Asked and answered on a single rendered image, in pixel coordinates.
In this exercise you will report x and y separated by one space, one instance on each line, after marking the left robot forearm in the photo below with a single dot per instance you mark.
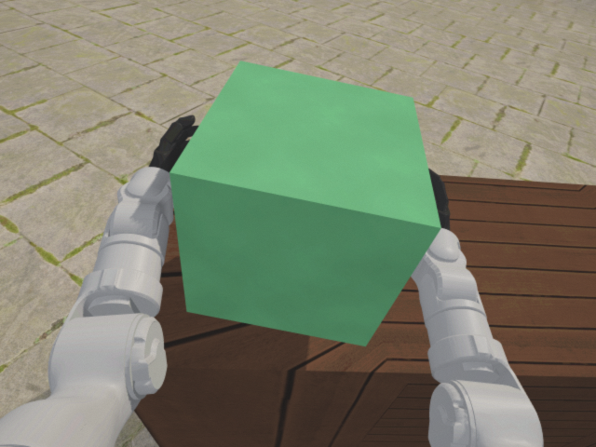
126 275

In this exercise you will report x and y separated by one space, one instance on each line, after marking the right robot forearm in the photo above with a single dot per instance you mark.
461 343

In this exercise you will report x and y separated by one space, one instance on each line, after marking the right robot hand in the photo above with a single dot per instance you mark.
441 199

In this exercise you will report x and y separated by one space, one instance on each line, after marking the left robot upper arm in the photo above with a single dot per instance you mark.
101 368

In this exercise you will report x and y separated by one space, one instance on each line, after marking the right robot upper arm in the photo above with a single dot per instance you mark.
474 414

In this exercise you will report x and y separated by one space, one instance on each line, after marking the pedestal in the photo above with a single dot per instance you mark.
531 247

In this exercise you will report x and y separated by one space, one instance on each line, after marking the carton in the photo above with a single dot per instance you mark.
302 204

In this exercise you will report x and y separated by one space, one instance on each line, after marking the left robot hand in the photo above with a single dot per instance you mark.
173 143

